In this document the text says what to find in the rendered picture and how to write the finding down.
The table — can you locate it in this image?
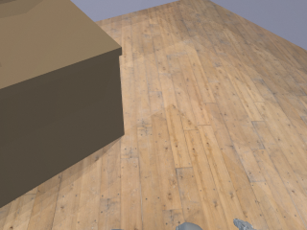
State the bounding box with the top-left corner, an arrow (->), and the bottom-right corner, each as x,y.
0,0 -> 125,208

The robot right hand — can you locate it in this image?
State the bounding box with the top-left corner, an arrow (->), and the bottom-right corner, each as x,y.
233,218 -> 257,230

